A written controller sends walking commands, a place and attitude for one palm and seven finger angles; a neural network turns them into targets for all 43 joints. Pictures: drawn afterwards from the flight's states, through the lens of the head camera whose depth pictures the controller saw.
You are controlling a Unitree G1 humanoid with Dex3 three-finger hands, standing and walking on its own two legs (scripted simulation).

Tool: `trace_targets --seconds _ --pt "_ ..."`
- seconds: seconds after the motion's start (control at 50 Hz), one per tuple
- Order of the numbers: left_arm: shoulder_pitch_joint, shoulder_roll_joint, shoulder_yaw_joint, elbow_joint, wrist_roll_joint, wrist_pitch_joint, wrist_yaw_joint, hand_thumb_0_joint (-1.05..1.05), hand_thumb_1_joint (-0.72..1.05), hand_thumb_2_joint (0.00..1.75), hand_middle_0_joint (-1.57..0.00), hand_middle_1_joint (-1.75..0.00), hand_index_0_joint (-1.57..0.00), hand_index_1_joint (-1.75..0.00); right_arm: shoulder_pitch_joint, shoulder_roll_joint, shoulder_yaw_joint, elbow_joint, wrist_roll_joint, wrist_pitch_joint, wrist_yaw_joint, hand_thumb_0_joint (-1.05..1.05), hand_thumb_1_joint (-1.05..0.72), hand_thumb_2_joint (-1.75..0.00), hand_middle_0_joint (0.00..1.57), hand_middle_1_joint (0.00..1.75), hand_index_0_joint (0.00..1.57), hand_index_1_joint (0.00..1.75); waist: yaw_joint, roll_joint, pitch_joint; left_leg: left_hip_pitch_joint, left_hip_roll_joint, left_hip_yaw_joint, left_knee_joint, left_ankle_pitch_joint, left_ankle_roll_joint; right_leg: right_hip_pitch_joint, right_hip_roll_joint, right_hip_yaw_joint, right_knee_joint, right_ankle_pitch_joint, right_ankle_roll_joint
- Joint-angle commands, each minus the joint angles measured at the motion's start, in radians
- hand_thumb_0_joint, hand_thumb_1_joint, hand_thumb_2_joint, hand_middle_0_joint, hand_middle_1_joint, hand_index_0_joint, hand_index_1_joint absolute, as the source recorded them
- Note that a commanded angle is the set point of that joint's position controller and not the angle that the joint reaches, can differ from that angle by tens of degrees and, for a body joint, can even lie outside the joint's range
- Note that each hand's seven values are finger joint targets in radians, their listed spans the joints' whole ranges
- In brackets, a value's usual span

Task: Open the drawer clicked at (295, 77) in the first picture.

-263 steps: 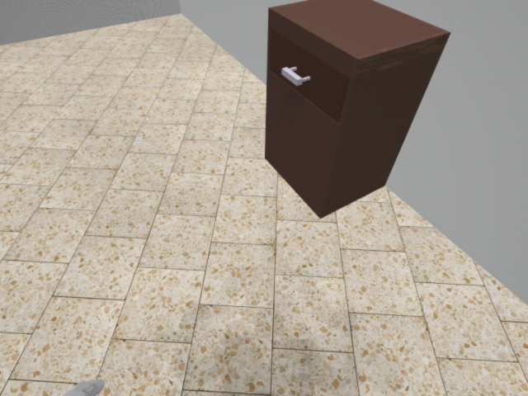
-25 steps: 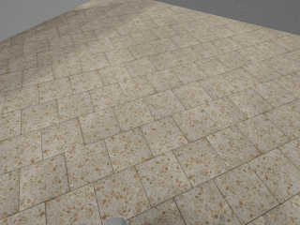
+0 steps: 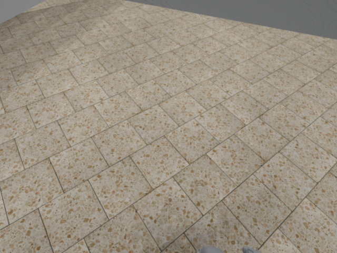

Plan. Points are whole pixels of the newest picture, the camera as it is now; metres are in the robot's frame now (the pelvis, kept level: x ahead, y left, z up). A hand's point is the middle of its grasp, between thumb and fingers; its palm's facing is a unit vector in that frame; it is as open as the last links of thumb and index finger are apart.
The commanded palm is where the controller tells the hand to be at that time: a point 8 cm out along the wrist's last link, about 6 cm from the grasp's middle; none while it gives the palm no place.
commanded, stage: walk to a spot facing it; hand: left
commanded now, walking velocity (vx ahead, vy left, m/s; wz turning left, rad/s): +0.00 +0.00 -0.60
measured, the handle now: out of the picture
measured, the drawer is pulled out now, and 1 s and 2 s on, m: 0.00 0.00 0.00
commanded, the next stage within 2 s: turn to face it in 1.98 s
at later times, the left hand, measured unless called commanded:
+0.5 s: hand (132, 241) +0.17 +0.11 -0.15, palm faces -0.27 -0.93 -0.24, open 7.4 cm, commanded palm none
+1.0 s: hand (130, 223) +0.22 +0.13 -0.17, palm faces -0.53 -0.82 -0.22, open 7.4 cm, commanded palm none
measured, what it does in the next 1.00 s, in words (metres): steps on the spot, turning right: right foot, then left foot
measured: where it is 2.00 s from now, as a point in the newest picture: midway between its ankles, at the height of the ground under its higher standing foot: outside the picture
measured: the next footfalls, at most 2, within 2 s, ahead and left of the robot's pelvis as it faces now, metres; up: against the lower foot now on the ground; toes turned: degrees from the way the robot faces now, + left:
right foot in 0.16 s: +0.05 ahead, -0.14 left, +0.00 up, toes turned -14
left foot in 0.66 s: +0.10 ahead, +0.08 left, +0.00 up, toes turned -20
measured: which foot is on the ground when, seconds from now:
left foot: down 0.00-0.16, up 0.18-0.64, down 0.66-1.00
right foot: up 0.00-0.14, down 0.16-0.68, up 0.70-1.00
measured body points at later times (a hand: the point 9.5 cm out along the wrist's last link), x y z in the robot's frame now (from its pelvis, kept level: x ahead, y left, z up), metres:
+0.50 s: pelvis +0.02 -0.05 +0.00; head +0.06 -0.07 +0.45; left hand +0.18 +0.16 -0.13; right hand +0.01 -0.33 -0.15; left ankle +0.06 +0.11 -0.68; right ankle +0.01 -0.13 -0.74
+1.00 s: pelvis +0.02 +0.00 +0.00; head +0.07 -0.02 +0.45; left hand +0.24 +0.17 -0.15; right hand -0.06 -0.24 -0.13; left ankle +0.07 +0.09 -0.74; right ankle -0.08 -0.12 -0.68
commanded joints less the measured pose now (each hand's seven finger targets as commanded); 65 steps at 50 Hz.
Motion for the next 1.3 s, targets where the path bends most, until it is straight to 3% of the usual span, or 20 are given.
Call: trace_targets --seconds 0.0,0.1,0.12,0.14,0.16,0.2,0.26,0.5,0.6,0.62,0.66,0.76,0.92,1.04,1.06,1.1,1.12,1.16,1.2,1.28 --pt "-0.051 0.019 -0.003 -0.112 0.002 -0.024 -0.003 0.0 0.9 0.9 -0.2 -0.3 -0.2 -0.3 0.082 -0.215 -0.071 -0.035 -0.007 -0.007 -0.009 0.0 -0.9 -0.9 0.2 0.3 0.2 0.3 -0.068 0.178 -0.104 0.141 0.272 -0.127 -0.184 0.221 0.11 -0.011 -0.021 -0.019 -0.168 -0.009 0.002" --pt "0.015 0.052 -0.005 -0.114 0.004 -0.05 0.001 0.0 0.9 0.9 -0.2 -0.3 -0.2 -0.3 0.064 -0.246 -0.087 -0.044 -0.005 0.007 0.004 0.0 -0.9 -0.9 0.2 0.3 0.2 0.3 -0.023 0.168 -0.153 0.108 0.244 -0.024 0.043 0.271 0.031 0.215 0.038 -0.077 -0.522 0.174 -0.036" --pt "0.068 0.121 0.003 -0.103 0.008 -0.062 0.01 0.0 0.9 0.9 -0.2 -0.3 -0.2 -0.3 0.083 -0.213 -0.081 -0.055 0.002 0.012 0.01 0.0 -0.9 -0.9 0.2 0.3 0.2 0.3 0.009 0.008 -0.172 -0.034 0.19 0.006 0.218 0.137 -0.032 0.381 -0.036 0.032 -0.658 0.324 -0.072" --pt "0.11 0.258 0.027 -0.097 0.016 -0.074 0.026 0.0 0.9 0.9 -0.2 -0.3 -0.2 -0.3 0.052 -0.127 -0.052 -0.109 0.003 0.015 0.016 0.0 -0.9 -0.9 0.2 0.3 0.2 0.3 0.045 -0.344 -0.149 -0.363 0.032 0.008 0.474 -0.382 -0.096 0.503 -0.315 0.431 -0.737 0.651 -0.186" --pt "0.155 0.288 0.03 -0.092 -0.004 -0.063 0.039 0.0 0.9 0.9 -0.2 -0.3 -0.2 -0.3 -0.003 -0.147 -0.043 -0.136 0.005 0.031 0.001 0.0 -0.9 -0.9 0.2 0.3 0.2 0.3 0.075 -0.264 -0.162 -0.379 0.012 -0.171 0.618 -0.433 -0.093 0.436 -0.377 0.446 -0.719 0.81 -0.266" --pt "0.045 0.231 0.021 -0.11 -0.004 -0.063 0.046 0.0 0.9 0.9 -0.2 -0.3 -0.2 -0.3 -0.014 -0.166 -0.046 -0.118 0.006 0.033 -0.01 0.0 -0.9 -0.9 0.2 0.3 0.2 0.3 0.026 -0.235 -0.138 -0.423 0.01 -0.259 0.715 -0.309 -0.093 0.411 -0.277 0.39 -0.701 0.716 -0.259" --pt "-0.054 0.172 -0.005 -0.138 -0.009 -0.068 0.039 0.0 0.9 0.9 -0.2 -0.3 -0.2 -0.3 0.052 -0.174 -0.044 -0.065 -0.002 0.038 -0.004 0.0 -0.9 -0.9 0.2 0.3 0.2 0.3 -0.03 -0.12 -0.144 -0.328 0.007 -0.233 0.656 -0.143 -0.118 0.356 -0.171 0.237 -0.684 0.719 -0.206" --pt "-0.028 0.209 0.005 -0.119 0.0 -0.055 0.032 0.0 0.9 0.9 -0.2 -0.3 -0.2 -0.3 -0.019 -0.187 -0.036 -0.108 0.011 0.035 -0.013 0.0 -0.9 -0.9 0.2 0.3 0.2 0.3 0.0 -0.11 -0.118 -0.225 -0.06 -0.246 0.378 -0.205 -0.106 0.326 -0.158 0.431 -0.702 0.574 -0.261" --pt "-0.099 0.203 0.008 -0.136 -0.006 -0.041 0.031 0.0 0.9 0.9 -0.2 -0.3 -0.2 -0.3 0.09 -0.179 -0.033 -0.093 0.021 0.016 -0.024 0.0 -0.9 -0.9 0.2 0.3 0.2 0.3 -0.051 -0.118 -0.168 0.02 -0.104 -0.23 0.01 -0.088 -0.074 0.245 -0.092 0.457 -0.607 0.594 -0.195" --pt "-0.111 0.18 0.002 -0.14 -0.012 -0.038 0.03 0.0 0.9 0.9 -0.2 -0.3 -0.2 -0.3 0.131 -0.196 -0.037 -0.084 0.021 0.008 -0.026 0.0 -0.9 -0.9 0.2 0.3 0.2 0.3 -0.076 -0.063 -0.185 0.146 -0.06 -0.256 -0.123 -0.008 -0.058 0.163 -0.039 0.411 -0.537 0.511 -0.147" --pt "-0.075 0.106 -0.009 -0.177 -0.011 -0.037 0.011 0.0 0.9 0.9 -0.2 -0.3 -0.2 -0.3 0.117 -0.34 -0.057 -0.117 0.005 0.009 -0.023 0.0 -0.9 -0.9 0.2 0.3 0.2 0.3 -0.057 0.338 -0.142 0.221 0.337 -0.594 -0.255 0.146 0.108 -0.123 0.137 0.129 -0.154 -0.154 -0.028" --pt "-0.053 0.112 0.005 -0.123 0.002 -0.018 -0.01 0.0 0.9 0.9 -0.2 -0.3 -0.2 -0.3 0.012 -0.232 -0.037 -0.141 -0.001 -0.002 -0.026 0.0 -0.9 -0.9 0.2 0.3 0.2 0.3 -0.02 0.145 -0.085 0.132 0.176 -0.29 -0.186 0.299 0.1 -0.112 0.055 0.106 0.15 0.011 0.016" --pt "-0.149 0.074 -0.017 -0.154 -0.002 -0.013 -0.014 0.0 0.9 0.9 -0.2 -0.3 -0.2 -0.3 0.138 -0.252 -0.065 -0.077 0.0 0.002 -0.014 0.0 -0.9 -0.9 0.2 0.3 0.2 0.3 -0.084 0.186 -0.088 0.235 0.227 -0.181 -0.133 0.434 0.125 -0.054 0.012 0.009 -0.124 -0.023 0.02" --pt "-0.102 0.08 -0.022 -0.144 -0.002 -0.04 -0.008 0.0 0.9 0.9 -0.2 -0.3 -0.2 -0.3 0.133 -0.28 -0.081 -0.054 -0.002 0.009 -0.001 0.0 -0.9 -0.9 0.2 0.3 0.2 0.3 -0.059 0.217 -0.131 0.182 0.227 -0.085 0.025 0.464 0.053 0.177 0.057 -0.053 -0.497 0.101 -0.032" --pt "-0.035 0.115 -0.015 -0.126 -0.001 -0.05 -0.003 0.0 0.9 0.9 -0.2 -0.3 -0.2 -0.3 0.13 -0.274 -0.077 -0.059 0.003 0.01 0.002 0.0 -0.9 -0.9 0.2 0.3 0.2 0.3 -0.017 0.145 -0.157 0.095 0.203 -0.041 0.156 0.396 0.001 0.331 0.041 -0.035 -0.634 0.245 -0.052" --pt "0.12 0.307 0.02 -0.081 -0.006 -0.065 0.026 0.0 0.9 0.9 -0.2 -0.3 -0.2 -0.3 0.058 -0.166 -0.039 -0.142 0.008 0.023 0.007 0.0 -0.9 -0.9 0.2 0.3 0.2 0.3 0.062 -0.282 -0.205 -0.366 0.0 -0.083 0.582 -0.437 -0.101 0.58 -0.363 0.464 -0.701 0.815 -0.247" --pt "0.142 0.288 0.023 -0.078 -0.013 -0.059 0.038 0.0 0.9 0.9 -0.2 -0.3 -0.2 -0.3 0.015 -0.184 -0.036 -0.154 0.01 0.035 -0.007 0.0 -0.9 -0.9 0.2 0.3 0.2 0.3 0.078 -0.22 -0.204 -0.376 0.012 -0.208 0.655 -0.419 -0.087 0.514 -0.341 0.453 -0.713 0.659 -0.281" --pt "0.026 0.234 0.012 -0.104 -0.008 -0.054 0.038 0.0 0.9 0.9 -0.2 -0.3 -0.2 -0.3 -0.039 -0.2 -0.041 -0.143 0.001 0.037 0.001 0.0 -0.9 -0.9 0.2 0.3 0.2 0.3 0.045 -0.17 -0.073 -0.425 0.026 -0.243 0.68 -0.302 -0.087 0.385 -0.263 0.437 -0.793 0.198 -0.269" --pt "-0.052 0.2 -0.005 -0.123 -0.004 -0.068 0.03 0.0 0.9 0.9 -0.2 -0.3 -0.2 -0.3 0.021 -0.201 -0.047 -0.11 -0.01 0.033 0.017 0.0 -0.9 -0.9 0.2 0.3 0.2 0.3 -0.012 -0.123 -0.058 -0.35 0.02 -0.211 0.62 -0.181 -0.102 0.309 -0.186 0.335 -0.81 0.124 -0.226" --pt "-0.003 0.205 -0.005 -0.096 -0.002 -0.093 0.019 0.0 0.9 0.9 -0.2 -0.3 -0.2 -0.3 0.016 -0.196 -0.048 -0.108 -0.009 0.018 0.028 0.0 -0.9 -0.9 0.2 0.3 0.2 0.3 -0.003 -0.136 -0.043 -0.324 -0.009 -0.194 0.494 -0.126 -0.11 0.303 -0.148 0.349 -0.831 0.082 -0.23"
